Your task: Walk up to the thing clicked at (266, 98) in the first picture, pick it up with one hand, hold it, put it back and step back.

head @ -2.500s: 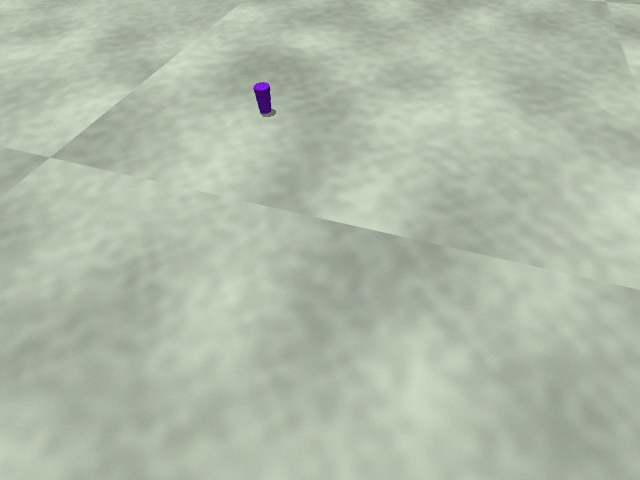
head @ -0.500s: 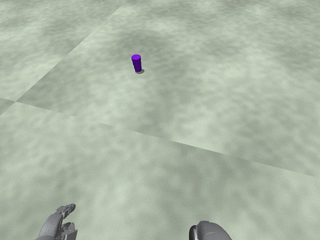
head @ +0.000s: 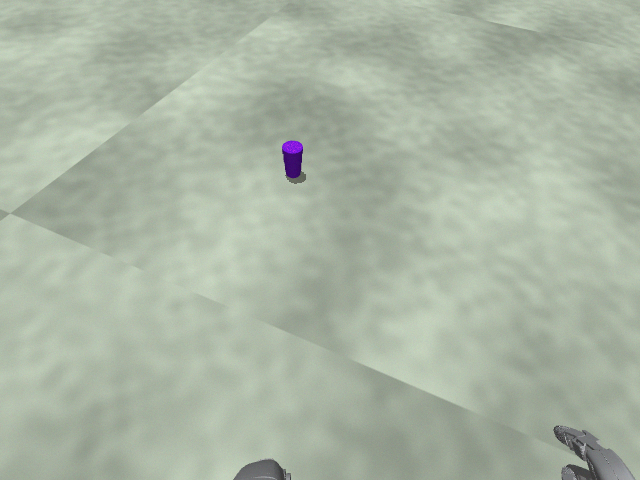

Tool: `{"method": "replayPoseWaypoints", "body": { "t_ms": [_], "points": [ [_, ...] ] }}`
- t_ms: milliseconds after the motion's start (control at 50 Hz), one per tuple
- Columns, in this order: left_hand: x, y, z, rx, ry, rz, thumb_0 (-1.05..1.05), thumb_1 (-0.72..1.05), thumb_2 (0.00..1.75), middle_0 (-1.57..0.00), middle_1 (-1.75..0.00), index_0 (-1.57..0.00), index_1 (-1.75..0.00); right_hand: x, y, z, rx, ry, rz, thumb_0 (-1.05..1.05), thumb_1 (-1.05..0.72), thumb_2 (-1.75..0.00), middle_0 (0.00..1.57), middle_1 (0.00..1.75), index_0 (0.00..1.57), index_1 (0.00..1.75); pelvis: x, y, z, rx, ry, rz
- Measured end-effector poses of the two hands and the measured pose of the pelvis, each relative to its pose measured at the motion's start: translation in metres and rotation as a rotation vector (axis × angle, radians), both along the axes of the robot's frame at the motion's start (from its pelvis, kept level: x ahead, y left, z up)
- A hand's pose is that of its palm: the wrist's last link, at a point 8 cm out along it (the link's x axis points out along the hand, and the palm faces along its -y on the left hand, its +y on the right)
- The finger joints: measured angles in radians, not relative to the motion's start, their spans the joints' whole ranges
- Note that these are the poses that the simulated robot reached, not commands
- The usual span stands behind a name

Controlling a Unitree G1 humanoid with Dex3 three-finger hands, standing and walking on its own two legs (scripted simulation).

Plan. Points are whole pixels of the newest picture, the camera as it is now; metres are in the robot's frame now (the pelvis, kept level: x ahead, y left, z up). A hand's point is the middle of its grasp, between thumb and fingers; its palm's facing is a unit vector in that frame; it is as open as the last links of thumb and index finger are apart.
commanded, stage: walk up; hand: left
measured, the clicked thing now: (292, 160) +1.44 +0.17 -0.68
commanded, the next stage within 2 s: none
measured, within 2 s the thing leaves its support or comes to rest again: neither
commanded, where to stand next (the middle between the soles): +1.10 -0.05 m, yaw +1 degrees
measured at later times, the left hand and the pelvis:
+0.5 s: hand (217, 301) +0.39 +0.21 -0.10, palm faces -0.01 -0.92 -0.39, open 7.3 cm; pelvis +0.26 -0.06 +0.00, yaw +0 degrees
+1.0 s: hand (211, 255) +0.51 +0.25 -0.15, palm faces -0.02 -0.94 -0.33, open 7.3 cm; pelvis +0.48 -0.03 +0.01, yaw +0 degrees
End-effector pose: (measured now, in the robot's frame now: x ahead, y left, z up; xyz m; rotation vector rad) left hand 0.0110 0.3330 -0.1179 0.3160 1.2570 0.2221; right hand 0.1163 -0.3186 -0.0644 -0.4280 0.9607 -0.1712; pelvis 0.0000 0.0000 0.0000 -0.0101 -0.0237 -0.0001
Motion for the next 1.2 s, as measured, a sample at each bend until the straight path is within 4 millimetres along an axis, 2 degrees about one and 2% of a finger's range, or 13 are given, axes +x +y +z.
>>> {"method": "replayPoseWaypoints", "body": {
  "t_ms": [80, 180, 320, 380, 420, 500, 620, 780, 880, 940, 1040, 1120, 1200],
  "points": [
    [0.06, -0.003, 0.01, -0.023, -0.029, -0.047, 0.01, 0.91, 0.89, -0.21, -0.3, -0.21, -0.3, 0.02, 0.008, 0.007, 0.019, 0.014, -0.037, 0.0, -0.9, -0.9, 0.2, 0.3, 0.21, 0.3, 0.041, 0.003, 0.012, 0.016, -0.004, -0.019],
    [0.139, -0.012, 0.024, -0.035, -0.074, -0.094, 0.01, 0.91, 0.89, -0.21, -0.3, -0.21, -0.3, 0.035, 0.002, 0.003, 0.036, 0.081, -0.074, 0.0, -0.9, -0.9, 0.21, 0.3, 0.21, 0.3, 0.092, -0.001, 0.019, 0.027, -0.009, -0.022],
    [0.261, -0.038, 0.037, -0.006, -0.151, -0.141, 0.01, 0.91, 0.89, -0.21, -0.3, -0.21, -0.3, 0.069, -0.029, -0.025, 0.061, 0.181, -0.142, 0.0, -0.9, -0.9, 0.21, 0.31, 0.21, 0.3, 0.172, -0.025, 0.01, 0.047, -0.01, -0.019],
    [0.314, -0.053, 0.037, 0.027, -0.213, -0.146, 0.01, 0.91, 0.89, -0.21, -0.3, -0.21, -0.3, 0.096, -0.05, -0.046, 0.061, 0.215, -0.155, 0.0, -0.9, -0.9, 0.21, 0.31, 0.21, 0.3, 0.211, -0.042, -0.004, 0.039, -0.01, -0.01],
    [0.34, -0.065, 0.039, 0.041, -0.259, -0.144, 0.0, 0.91, 0.89, -0.21, -0.3, -0.21, -0.3, 0.119, -0.058, -0.055, 0.062, 0.236, -0.154, 0.0, -0.9, -0.9, 0.21, 0.3, 0.21, 0.3, 0.23, -0.051, -0.007, 0.026, -0.016, -0.004],
    [0.365, -0.081, 0.051, 0.034, -0.277, -0.118, 0.0, 0.91, 0.89, -0.21, -0.3, -0.21, -0.3, 0.176, -0.061, -0.05, 0.083, 0.222, -0.121, 0.01, -0.9, -0.9, 0.2, 0.3, 0.21, 0.3, 0.263, -0.059, 0.004, 0.022, -0.021, 0.002],
    [0.377, -0.084, 0.052, 0.025, -0.201, -0.076, 0.0, 0.9, 0.89, -0.21, -0.3, -0.21, -0.3, 0.259, -0.061, -0.03, 0.089, 0.166, -0.059, 0.0, -0.9, -0.9, 0.2, 0.3, 0.21, 0.3, 0.313, -0.063, 0.017, 0.001, -0.011, 0.007],
    [0.395, -0.059, 0.026, 0.0, -0.093, 0.001, 0.0, 0.9, 0.89, -0.21, -0.3, -0.21, -0.3, 0.366, -0.048, -0.015, 0.038, 0.148, 0.006, 0.0, -0.9, -0.9, 0.2, 0.3, 0.21, 0.3, 0.389, -0.049, 0.011, -0.027, -0.009, 0.029],
    [0.426, -0.039, 0.001, -0.005, -0.02, 0.027, 0.01, 0.9, 0.89, -0.21, -0.3, -0.21, -0.3, 0.434, -0.03, -0.013, 0.001, 0.062, 0.027, 0.0, -0.9, -0.9, 0.2, 0.3, 0.21, 0.3, 0.438, -0.03, -0.003, -0.002, -0.014, 0.028],
    [0.457, -0.037, 0.002, -0.013, -0.004, 0.001, 0.01, 0.91, 0.89, -0.21, -0.3, -0.21, -0.3, 0.453, -0.022, -0.004, 0.013, 0.02, -0.006, 0.0, -0.9, -0.9, 0.2, 0.3, 0.21, 0.3, 0.461, -0.027, 0.003, 0.006, -0.021, 0.019],
    [0.516, -0.039, 0.014, -0.024, -0.043, -0.039, 0.01, 0.91, 0.89, -0.21, -0.3, -0.21, -0.3, 0.467, -0.022, 0.003, 0.02, 0.04, -0.037, 0.0, -0.9, -0.9, 0.21, 0.3, 0.21, 0.3, 0.497, -0.027, 0.013, 0.019, -0.025, -0.002],
    [0.562, -0.044, 0.025, -0.019, -0.057, -0.075, 0.0, 0.91, 0.89, -0.21, -0.3, -0.21, -0.3, 0.474, -0.032, -0.003, 0.032, 0.081, -0.065, 0.0, -0.9, -0.9, 0.21, 0.3, 0.21, 0.3, 0.527, -0.033, 0.016, 0.027, -0.025, -0.009],
    [0.612, -0.054, 0.035, 0.005, -0.08, -0.094, 0.0, 0.91, 0.89, -0.21, -0.3, -0.21, -0.3, 0.484, -0.051, -0.016, 0.051, 0.133, -0.101, 0.0, -0.9, -0.9, 0.21, 0.31, 0.21, 0.3, 0.561, -0.045, 0.014, 0.039, -0.022, -0.009]
  ]
}}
